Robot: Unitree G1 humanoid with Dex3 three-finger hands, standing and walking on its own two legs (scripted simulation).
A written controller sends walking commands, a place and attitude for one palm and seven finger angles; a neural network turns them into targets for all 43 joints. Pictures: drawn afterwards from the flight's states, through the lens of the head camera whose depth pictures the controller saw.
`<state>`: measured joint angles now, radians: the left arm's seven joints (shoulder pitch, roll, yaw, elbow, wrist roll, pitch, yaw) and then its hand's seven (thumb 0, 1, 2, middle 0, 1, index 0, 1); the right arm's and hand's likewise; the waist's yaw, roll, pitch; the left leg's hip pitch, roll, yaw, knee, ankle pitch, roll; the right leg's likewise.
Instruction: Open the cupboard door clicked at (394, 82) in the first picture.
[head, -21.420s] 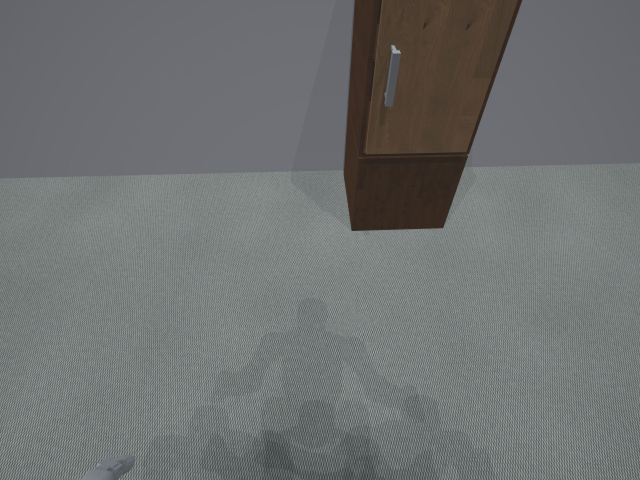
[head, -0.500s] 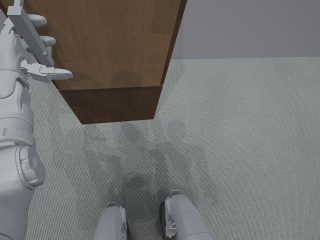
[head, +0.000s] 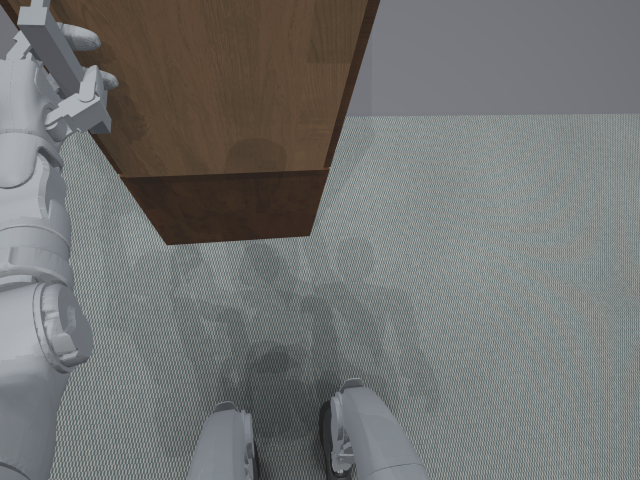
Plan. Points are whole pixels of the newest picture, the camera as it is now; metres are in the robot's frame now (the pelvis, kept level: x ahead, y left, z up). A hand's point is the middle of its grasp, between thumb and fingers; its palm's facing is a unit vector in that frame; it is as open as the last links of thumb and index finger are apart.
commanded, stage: close the thumb around the handle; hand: left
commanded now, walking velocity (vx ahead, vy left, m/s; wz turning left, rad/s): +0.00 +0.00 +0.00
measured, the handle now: (74, 65) +0.59 +0.23 +0.05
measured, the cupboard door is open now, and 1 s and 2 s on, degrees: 0 42 49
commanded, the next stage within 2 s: pull the door open along its arc in 0.02 s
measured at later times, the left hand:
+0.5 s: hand (100, 139) +0.49 +0.19 +0.05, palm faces -0.01 -1.00 -0.01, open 5.8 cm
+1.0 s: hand (222, 267) +0.34 +0.07 +0.06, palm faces +0.41 -0.91 +0.00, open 6.0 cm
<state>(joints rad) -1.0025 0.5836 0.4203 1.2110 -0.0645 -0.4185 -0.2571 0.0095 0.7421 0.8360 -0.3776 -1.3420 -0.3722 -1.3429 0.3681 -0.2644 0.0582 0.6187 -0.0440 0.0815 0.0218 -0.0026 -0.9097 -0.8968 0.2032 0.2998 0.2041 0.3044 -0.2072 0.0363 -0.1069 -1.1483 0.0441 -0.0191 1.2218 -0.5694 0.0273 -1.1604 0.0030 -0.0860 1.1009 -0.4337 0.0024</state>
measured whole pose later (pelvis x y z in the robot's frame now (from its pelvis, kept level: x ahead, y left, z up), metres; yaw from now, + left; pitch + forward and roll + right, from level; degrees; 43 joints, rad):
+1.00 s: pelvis +0.01 -0.02 +0.02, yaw +2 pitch +19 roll -1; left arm -0.08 -0.13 -0.13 0.36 0.12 -0.40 0.58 0.01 0.69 0.74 -0.32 -1.35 -0.35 -1.34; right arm 0.19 -0.16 0.00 0.55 -0.08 0.01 0.08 0.00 -0.91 -0.90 0.20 0.30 0.20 0.30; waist 0.00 0.03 -0.17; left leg -0.87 0.01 0.01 1.09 -0.55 0.01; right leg -0.92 -0.02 -0.06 1.06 -0.46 -0.01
